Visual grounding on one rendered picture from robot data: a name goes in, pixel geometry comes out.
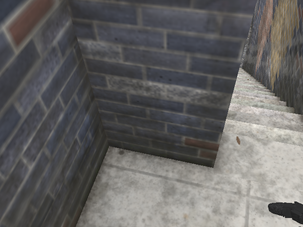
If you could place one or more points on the right robot hand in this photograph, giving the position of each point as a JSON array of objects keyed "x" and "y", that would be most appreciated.
[{"x": 288, "y": 210}]

